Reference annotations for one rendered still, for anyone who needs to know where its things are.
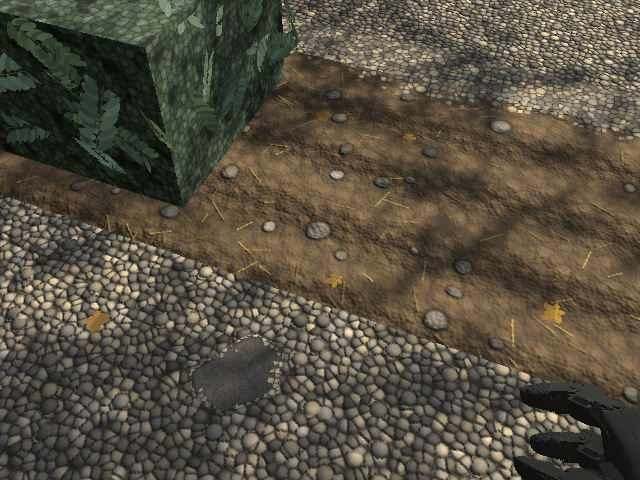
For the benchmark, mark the robot right hand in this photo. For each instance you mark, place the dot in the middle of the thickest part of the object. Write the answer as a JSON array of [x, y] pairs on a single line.
[[615, 455]]

